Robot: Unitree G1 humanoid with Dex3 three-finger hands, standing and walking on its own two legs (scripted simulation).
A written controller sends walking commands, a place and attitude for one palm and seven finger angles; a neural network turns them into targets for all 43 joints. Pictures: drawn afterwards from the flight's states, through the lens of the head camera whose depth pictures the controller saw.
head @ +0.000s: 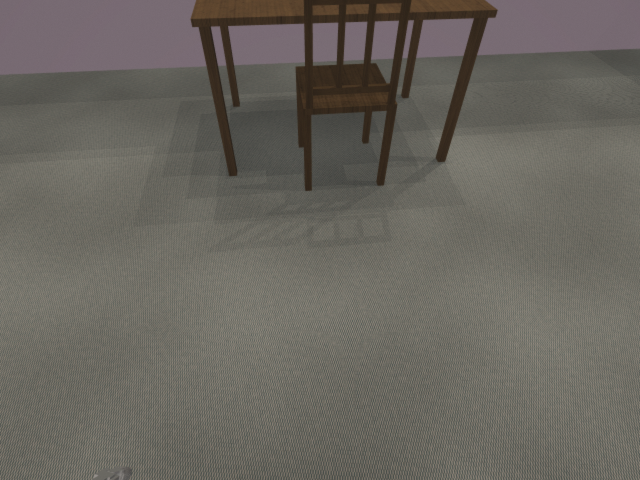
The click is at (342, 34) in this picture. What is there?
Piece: chair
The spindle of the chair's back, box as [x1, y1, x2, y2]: [336, 5, 345, 87]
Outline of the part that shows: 345,5 339,5 336,87 341,87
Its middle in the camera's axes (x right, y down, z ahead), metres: +0.07 -0.71 +1.44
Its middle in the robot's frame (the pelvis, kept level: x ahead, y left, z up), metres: +1.55 +0.00 -0.10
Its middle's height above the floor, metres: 0.67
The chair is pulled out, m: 0.00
